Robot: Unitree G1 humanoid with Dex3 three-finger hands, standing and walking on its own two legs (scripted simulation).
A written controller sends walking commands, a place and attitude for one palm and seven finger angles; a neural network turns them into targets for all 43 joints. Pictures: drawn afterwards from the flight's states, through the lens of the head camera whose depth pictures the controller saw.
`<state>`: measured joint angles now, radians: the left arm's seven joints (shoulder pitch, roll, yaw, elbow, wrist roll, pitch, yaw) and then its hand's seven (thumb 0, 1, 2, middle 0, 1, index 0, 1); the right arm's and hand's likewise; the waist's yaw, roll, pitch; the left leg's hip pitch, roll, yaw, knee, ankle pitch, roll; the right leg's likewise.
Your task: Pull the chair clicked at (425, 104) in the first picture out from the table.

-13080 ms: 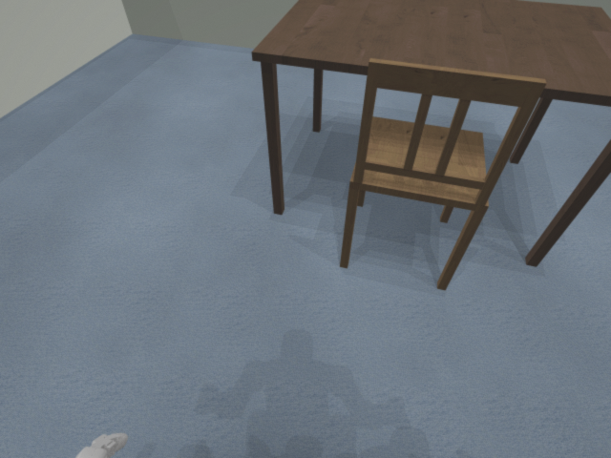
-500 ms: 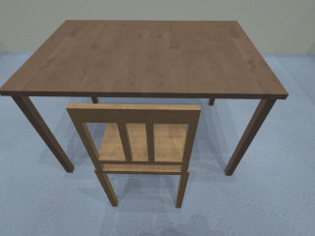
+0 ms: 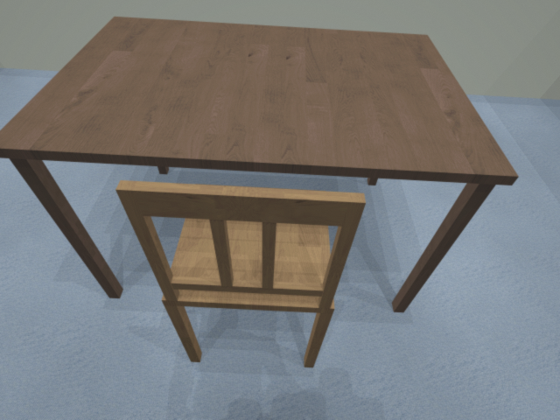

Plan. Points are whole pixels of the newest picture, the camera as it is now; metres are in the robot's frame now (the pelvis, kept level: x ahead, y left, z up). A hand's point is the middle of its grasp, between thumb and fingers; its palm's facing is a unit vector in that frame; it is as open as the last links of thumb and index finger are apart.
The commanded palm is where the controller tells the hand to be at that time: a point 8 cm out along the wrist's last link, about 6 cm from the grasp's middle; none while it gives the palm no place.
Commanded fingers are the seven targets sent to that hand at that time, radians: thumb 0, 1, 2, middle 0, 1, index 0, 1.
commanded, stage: look again from close up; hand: left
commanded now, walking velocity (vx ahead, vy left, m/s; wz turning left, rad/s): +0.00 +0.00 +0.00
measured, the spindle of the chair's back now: (223, 253) +0.44 +0.14 -0.10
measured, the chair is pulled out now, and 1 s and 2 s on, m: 0.00 0.00 0.00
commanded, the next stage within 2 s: raise the hand toward the chair's back in 0.44 s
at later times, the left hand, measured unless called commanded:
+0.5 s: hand out of the picture -0.03 +0.16 -0.17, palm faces +0.01 -0.98 -0.18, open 7.4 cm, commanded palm none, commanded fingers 0.00 0.90 0.90 -0.20 -0.30 -0.20 -0.30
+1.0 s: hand out of the picture +0.12 +0.14 -0.09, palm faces +0.06 -1.00 +0.00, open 9.5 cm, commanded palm +0.11 +0.21 -0.06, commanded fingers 0.00 0.34 0.66 -0.14 -0.21 -0.14 -0.21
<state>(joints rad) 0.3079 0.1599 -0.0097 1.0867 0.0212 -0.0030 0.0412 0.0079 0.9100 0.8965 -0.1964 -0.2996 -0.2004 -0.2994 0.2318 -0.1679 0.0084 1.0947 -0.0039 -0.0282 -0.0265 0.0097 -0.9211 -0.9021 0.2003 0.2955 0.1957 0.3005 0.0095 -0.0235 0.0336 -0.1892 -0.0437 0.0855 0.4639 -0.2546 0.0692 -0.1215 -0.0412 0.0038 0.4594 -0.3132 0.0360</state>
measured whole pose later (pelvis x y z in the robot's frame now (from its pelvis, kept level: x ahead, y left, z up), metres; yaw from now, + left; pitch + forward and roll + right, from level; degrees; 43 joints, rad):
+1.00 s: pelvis -0.06 -0.06 -0.09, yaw +2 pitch +12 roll +0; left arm 0.42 0.20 0.17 0.22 -0.22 -0.46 -0.30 0.01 0.57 0.75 -0.17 -0.25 -0.17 -0.25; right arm 0.14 -0.26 -0.07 0.50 0.02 -0.23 -0.02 0.02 -0.91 -0.90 0.20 0.30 0.20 0.30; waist 0.00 -0.05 -0.13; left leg -0.89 0.03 0.00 1.12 -0.44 -0.02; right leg -0.80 0.01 -0.09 1.15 -0.55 -0.07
